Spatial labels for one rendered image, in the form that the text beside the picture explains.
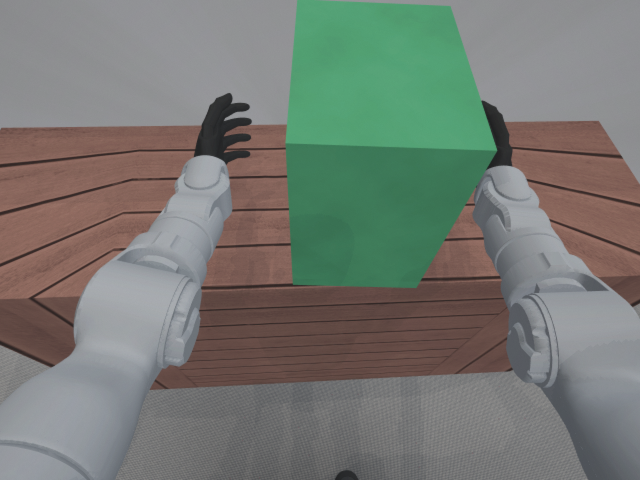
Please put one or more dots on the left robot hand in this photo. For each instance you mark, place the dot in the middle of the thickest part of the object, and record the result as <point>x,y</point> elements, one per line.
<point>211,140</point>

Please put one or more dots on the pedestal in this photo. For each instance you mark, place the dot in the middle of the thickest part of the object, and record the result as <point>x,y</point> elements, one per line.
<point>73,198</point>

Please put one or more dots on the carton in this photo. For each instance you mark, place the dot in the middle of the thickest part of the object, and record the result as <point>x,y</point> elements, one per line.
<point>386,140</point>

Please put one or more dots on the right robot hand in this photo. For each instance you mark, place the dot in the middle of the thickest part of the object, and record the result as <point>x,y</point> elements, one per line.
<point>500,135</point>

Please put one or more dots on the robot left upper arm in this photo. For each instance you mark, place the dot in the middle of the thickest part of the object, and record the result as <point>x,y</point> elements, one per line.
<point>76,420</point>

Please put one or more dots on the robot right upper arm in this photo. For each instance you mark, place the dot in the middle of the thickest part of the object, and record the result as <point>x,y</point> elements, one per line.
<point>583,350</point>

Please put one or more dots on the robot right forearm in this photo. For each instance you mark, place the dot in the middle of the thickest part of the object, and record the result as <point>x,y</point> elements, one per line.
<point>525,250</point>

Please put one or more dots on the robot left forearm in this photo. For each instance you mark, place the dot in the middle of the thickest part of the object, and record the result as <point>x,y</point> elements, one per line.
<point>184,236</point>

